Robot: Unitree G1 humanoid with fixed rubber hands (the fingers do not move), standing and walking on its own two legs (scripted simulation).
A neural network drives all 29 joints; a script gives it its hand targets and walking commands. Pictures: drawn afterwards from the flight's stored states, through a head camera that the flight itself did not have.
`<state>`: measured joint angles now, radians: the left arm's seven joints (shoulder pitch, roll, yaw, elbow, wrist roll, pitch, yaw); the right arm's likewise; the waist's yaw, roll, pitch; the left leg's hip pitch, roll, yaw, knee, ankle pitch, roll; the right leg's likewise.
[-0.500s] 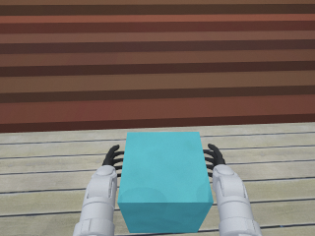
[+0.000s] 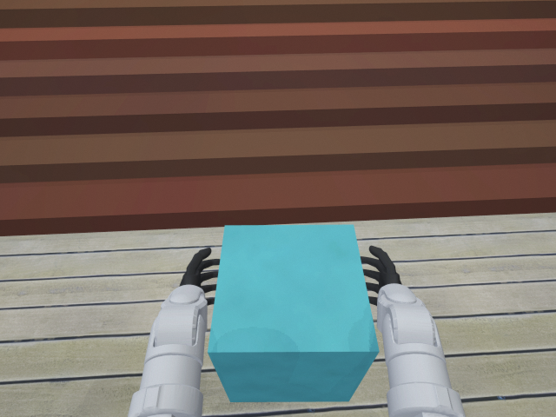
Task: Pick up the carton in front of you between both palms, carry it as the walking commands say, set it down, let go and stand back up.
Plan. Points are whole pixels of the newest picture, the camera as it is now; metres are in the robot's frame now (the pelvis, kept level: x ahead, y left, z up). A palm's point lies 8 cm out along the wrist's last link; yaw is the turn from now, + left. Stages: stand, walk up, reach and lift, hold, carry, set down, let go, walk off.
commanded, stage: reach and lift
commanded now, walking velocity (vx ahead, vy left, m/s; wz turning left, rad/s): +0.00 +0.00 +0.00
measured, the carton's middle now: (289, 317) +0.30 +0.00 -0.05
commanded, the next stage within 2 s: hold in 0.34 s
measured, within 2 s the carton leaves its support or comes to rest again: neither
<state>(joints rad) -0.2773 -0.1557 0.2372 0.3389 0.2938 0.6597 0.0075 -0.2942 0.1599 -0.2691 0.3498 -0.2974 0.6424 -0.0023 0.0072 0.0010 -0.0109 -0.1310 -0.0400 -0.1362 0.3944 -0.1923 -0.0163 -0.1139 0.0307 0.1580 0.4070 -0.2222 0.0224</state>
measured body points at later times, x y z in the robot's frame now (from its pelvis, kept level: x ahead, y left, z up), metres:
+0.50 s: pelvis +0.00 +0.00 +0.00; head -0.04 +0.00 +0.45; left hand +0.30 +0.15 +0.04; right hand +0.31 -0.15 +0.04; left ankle +0.02 +0.13 -0.74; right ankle +0.01 -0.14 -0.74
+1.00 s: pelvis -0.01 +0.00 +0.00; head -0.06 +0.00 +0.45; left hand +0.29 +0.15 +0.04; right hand +0.29 -0.16 +0.04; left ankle +0.02 +0.13 -0.74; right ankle +0.01 -0.14 -0.74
